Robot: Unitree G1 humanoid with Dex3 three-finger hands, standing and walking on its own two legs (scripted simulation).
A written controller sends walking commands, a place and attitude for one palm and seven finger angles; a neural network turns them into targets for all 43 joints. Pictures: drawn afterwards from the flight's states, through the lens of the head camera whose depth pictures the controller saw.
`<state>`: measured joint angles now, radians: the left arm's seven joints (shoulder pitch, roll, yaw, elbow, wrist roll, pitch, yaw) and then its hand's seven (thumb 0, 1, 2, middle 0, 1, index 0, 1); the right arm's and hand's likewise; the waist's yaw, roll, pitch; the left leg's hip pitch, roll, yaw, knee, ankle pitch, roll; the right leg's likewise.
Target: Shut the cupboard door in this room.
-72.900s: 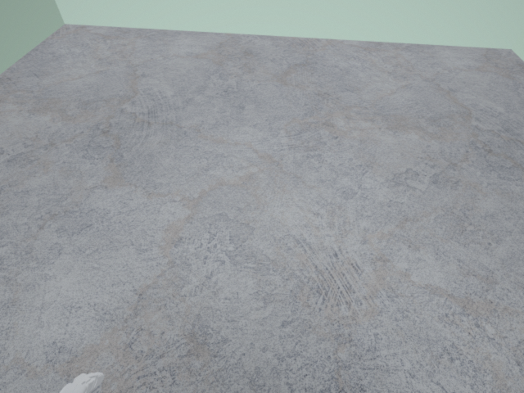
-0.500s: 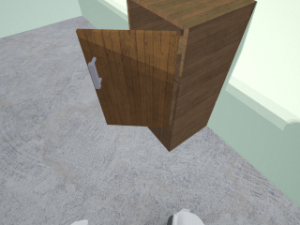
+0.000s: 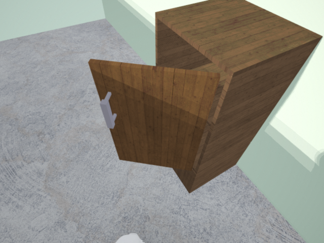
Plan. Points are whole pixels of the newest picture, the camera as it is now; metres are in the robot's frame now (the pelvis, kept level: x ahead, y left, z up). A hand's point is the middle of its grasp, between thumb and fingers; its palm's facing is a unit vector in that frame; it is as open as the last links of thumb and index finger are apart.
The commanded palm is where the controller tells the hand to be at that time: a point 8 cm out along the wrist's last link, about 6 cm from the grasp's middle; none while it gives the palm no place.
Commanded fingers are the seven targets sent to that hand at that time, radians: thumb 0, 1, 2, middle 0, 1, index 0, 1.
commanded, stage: come to a stop and stand still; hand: left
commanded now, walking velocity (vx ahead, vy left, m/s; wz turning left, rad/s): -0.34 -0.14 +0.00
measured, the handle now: (109, 110) +0.51 +0.24 -0.03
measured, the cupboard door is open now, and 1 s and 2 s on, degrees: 50 50 50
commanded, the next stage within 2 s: look again from close up in 0.92 s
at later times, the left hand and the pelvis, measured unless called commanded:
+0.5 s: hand out of the picture +0.12 +0.19 -0.17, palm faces +0.00 -0.96 -0.28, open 7.4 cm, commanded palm none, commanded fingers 0.00 0.90 0.90 -0.20 -0.30 -0.20 -0.30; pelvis +0.04 -0.01 -0.01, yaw -3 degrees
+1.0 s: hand out of the picture +0.06 +0.13 -0.17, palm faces +0.03 -0.98 -0.21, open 7.3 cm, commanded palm none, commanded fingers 0.00 0.90 0.90 -0.20 -0.30 -0.20 -0.30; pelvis +0.04 -0.05 +0.00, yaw -2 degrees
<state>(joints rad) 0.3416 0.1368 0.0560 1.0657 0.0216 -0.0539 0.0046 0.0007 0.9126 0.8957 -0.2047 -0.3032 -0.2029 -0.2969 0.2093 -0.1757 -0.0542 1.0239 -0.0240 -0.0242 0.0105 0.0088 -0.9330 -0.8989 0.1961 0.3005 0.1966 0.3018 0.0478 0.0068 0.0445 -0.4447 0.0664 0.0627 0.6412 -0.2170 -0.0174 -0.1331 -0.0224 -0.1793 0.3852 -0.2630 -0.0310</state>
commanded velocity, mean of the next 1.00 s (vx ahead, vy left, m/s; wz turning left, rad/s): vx -0.08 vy -0.04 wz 0.00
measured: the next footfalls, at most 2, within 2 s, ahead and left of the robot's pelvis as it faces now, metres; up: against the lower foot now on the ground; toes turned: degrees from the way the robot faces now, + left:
left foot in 0.06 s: +0.12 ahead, +0.13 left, +0.00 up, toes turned +5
right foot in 0.50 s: +0.04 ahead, -0.09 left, +0.00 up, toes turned -9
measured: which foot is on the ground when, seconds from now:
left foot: up 0.00-0.04, down 0.06-0.50, up 0.52-0.72, down 0.74-1.00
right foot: down 0.00-0.06, up 0.08-0.48, down 0.50-1.00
